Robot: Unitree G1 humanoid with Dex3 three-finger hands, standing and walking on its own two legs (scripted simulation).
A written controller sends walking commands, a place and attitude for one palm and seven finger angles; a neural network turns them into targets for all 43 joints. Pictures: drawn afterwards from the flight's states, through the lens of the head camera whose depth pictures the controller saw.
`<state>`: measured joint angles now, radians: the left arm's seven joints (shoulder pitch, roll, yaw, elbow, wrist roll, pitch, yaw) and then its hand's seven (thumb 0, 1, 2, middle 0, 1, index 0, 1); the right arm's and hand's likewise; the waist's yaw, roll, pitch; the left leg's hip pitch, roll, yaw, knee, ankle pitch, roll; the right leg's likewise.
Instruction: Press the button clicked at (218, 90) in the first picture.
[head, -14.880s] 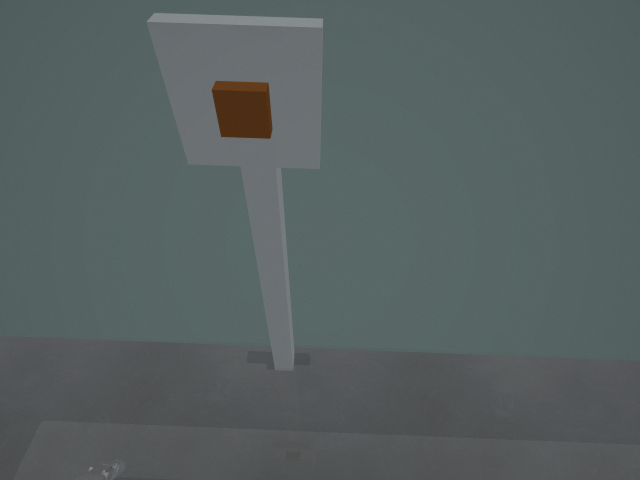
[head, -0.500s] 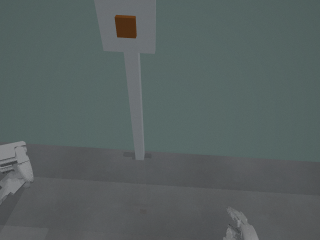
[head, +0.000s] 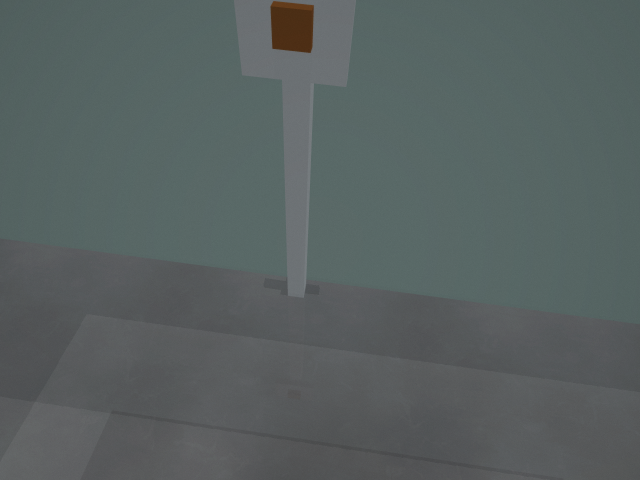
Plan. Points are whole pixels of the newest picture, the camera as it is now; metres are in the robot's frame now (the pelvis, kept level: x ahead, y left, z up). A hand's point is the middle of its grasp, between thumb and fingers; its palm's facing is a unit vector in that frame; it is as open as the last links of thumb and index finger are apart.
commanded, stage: let the arm hang, fingers relaxed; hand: left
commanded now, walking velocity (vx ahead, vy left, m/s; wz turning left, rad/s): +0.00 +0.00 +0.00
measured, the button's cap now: (292, 26) +0.79 +0.12 +0.19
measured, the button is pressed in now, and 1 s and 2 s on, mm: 0 0 0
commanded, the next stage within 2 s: stand and wait in 0.64 s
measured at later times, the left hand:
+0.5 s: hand out of the picture +0.02 +0.18 -0.17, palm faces +0.02 -0.98 -0.21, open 7.3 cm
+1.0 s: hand out of the picture +0.04 +0.20 -0.16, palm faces +0.01 -0.96 -0.28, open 7.3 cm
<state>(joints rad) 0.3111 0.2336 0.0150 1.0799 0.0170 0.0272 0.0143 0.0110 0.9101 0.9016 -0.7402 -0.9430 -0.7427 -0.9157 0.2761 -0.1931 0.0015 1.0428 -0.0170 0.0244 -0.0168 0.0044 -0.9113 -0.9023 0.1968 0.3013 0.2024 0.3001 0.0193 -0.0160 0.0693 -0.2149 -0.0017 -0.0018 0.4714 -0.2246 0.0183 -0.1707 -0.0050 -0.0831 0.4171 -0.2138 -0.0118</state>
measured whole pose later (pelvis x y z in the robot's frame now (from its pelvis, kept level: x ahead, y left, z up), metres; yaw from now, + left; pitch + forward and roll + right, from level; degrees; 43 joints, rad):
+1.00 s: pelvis +0.01 -0.01 +0.00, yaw -1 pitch -2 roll +0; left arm 0.18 0.25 0.03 1.15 0.01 -0.01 0.01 0.00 0.91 0.90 -0.21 -0.30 -0.20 -0.30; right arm 0.20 -0.24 -0.02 1.13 -0.02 0.00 -0.02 0.00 -0.91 -0.90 0.20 0.30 0.20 0.30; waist 0.00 0.02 0.06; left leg -0.15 0.00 0.00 0.38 -0.19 0.00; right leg -0.13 0.00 -0.08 0.36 -0.20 -0.03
